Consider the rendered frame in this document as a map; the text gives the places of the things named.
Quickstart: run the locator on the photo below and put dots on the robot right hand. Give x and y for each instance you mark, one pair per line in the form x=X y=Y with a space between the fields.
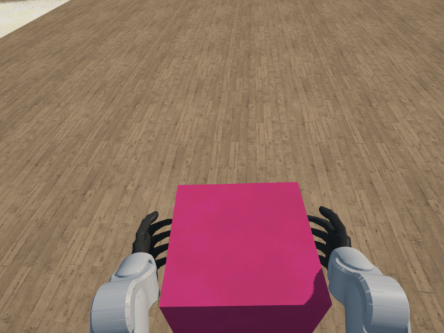
x=336 y=236

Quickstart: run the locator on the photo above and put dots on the left robot forearm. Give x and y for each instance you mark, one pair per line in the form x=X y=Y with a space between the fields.
x=122 y=304

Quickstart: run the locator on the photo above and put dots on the right robot forearm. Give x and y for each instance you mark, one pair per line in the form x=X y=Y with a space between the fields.
x=374 y=303

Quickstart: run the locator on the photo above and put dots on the robot left hand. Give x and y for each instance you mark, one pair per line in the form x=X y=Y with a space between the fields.
x=145 y=241

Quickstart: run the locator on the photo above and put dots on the carton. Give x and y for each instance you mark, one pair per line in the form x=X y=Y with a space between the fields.
x=242 y=259

